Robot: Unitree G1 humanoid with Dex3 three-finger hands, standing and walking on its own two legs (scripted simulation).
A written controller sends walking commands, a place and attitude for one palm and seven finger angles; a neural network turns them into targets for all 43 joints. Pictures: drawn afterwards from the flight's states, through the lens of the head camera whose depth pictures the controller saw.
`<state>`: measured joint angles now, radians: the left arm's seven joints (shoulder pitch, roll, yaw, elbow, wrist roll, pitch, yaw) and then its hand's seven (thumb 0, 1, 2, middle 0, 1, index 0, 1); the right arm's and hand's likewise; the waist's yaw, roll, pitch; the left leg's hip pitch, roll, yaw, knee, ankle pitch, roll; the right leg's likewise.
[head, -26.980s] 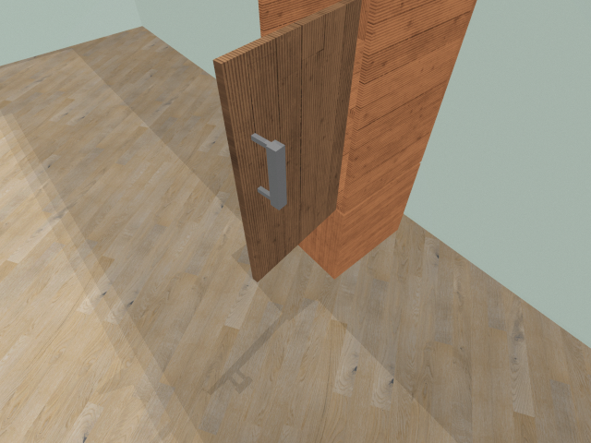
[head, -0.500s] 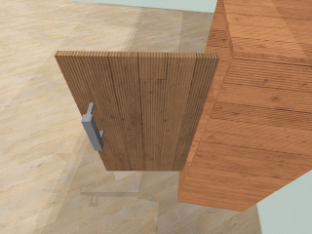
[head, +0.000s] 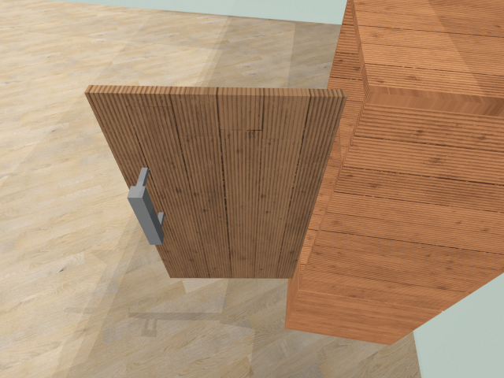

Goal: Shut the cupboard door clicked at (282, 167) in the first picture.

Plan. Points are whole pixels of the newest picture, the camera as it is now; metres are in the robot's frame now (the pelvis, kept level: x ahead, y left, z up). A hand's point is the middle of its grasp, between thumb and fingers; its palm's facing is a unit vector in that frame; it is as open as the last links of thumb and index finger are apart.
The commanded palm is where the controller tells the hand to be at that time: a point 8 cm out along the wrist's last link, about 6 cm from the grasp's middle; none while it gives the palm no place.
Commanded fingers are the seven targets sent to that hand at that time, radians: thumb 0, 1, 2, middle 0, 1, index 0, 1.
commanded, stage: look again from close up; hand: left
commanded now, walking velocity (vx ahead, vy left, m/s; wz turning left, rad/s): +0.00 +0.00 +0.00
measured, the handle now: (150, 207) +0.38 +0.21 +0.03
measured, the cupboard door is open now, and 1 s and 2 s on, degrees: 99 99 99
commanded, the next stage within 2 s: raise the hand and make a fist in 0.56 s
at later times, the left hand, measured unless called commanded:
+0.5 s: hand out of the picture -0.02 +0.15 -0.18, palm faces +0.03 -0.98 -0.17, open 7.4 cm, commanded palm none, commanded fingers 0.00 0.90 0.90 -0.20 -0.30 -0.20 -0.30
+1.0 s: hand (171, 361) +0.15 +0.13 -0.02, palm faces +0.01 -1.00 +0.04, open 6.5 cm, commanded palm +0.09 +0.21 -0.05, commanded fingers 0.00 0.90 0.90 -0.51 -0.64 -0.51 -0.64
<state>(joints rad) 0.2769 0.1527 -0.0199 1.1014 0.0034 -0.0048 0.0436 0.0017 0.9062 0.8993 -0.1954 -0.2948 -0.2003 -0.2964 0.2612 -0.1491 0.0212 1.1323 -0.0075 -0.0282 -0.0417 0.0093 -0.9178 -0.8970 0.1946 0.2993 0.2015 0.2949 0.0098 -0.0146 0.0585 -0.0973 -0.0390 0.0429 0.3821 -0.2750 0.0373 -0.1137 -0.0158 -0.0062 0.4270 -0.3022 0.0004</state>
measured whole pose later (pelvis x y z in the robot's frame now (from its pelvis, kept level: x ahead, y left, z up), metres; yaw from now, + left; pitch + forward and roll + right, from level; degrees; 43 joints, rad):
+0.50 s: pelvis -0.01 -0.01 +0.00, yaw +0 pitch -1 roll +1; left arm 0.30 0.14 -0.02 1.10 0.00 -0.01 0.04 0.00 0.91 0.90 -0.20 -0.29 -0.20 -0.30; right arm 0.28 -0.13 0.02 1.14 -0.01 -0.03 -0.04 0.01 -0.92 -0.90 0.19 0.30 0.20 0.29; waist 0.01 -0.02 0.06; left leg -0.10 -0.03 0.04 0.37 -0.26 0.03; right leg -0.11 0.00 -0.01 0.41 -0.28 -0.01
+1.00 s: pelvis -0.07 -0.02 -0.07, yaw +1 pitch +11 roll +2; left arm 0.36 0.12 0.08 0.13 -0.23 -0.57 -0.22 0.01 0.92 0.90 -0.34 -0.45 -0.34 -0.45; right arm 0.18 -0.25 -0.07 0.60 0.00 -0.28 0.02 0.02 -0.91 -0.90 0.19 0.30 0.20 0.29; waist -0.01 -0.05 -0.16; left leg -0.75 -0.01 0.04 1.02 -0.46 0.01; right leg -0.76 -0.01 -0.04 1.06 -0.49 -0.04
